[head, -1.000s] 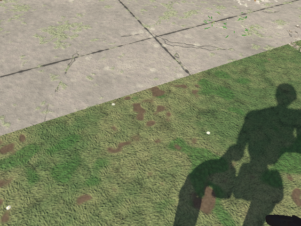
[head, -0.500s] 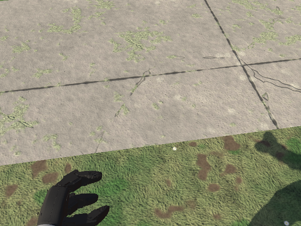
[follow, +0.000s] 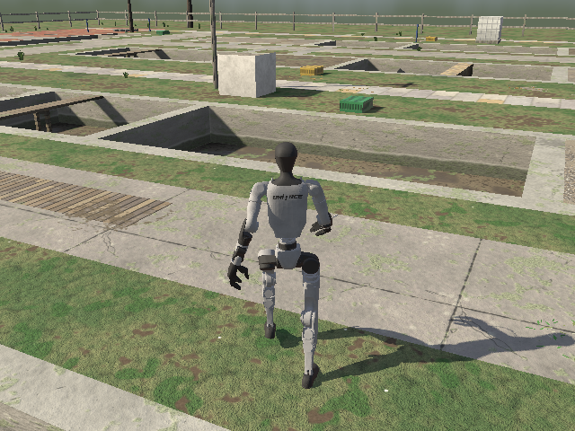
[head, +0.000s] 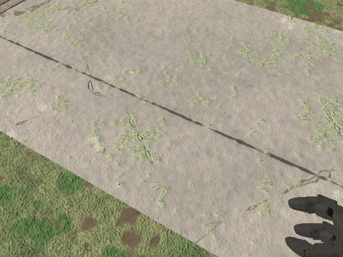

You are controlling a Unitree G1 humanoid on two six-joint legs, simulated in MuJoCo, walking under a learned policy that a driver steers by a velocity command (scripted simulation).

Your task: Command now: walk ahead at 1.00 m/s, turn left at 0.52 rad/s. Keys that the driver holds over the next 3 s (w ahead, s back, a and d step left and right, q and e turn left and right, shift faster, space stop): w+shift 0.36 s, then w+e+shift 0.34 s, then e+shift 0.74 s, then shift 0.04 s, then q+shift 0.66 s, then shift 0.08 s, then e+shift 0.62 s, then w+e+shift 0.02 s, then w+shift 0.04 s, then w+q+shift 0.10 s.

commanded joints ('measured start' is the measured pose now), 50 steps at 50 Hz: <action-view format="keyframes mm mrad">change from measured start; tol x64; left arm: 1 -53 145 13 -59 -2 -15 3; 50 103 74 7 -231 -71 95 16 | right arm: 1 -61 -15 9 -39 4 -19 5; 50 309 -161 -54 35 11 -93 -100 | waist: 1 -66 -73 164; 50 -78 270 -595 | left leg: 1 238 -70 124 -181 -9 56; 8 1301 261 -801 -594 -428 233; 27 980 126 103 -375 1198 -50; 30 93 -190 -15 732 -460 -122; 50 1290 531 -796 -427 510 210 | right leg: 1 -192 -225 20 -141 835 -132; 5 -148 -266 -1 562 1381 -145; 8 -916 -19 279 1387 -32 -112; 27 -362 137 85 437 286 -234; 30 334 -281 1069 195 -71 -532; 38 -518 -53 612 -12 646 -394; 50 -827 84 482 1415 -293 17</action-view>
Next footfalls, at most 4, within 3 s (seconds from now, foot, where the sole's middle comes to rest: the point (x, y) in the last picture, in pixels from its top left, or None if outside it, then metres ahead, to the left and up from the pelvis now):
0.12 left None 0.29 0.08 -0.76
0.56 right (202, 190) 0.78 -0.03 -0.76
0.96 left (183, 117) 1.20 0.07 -0.76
1.40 right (227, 145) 1.04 -0.15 -0.76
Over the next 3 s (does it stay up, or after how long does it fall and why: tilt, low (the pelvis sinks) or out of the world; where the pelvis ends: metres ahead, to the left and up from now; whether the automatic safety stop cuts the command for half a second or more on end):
stays up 1.07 -0.08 0.00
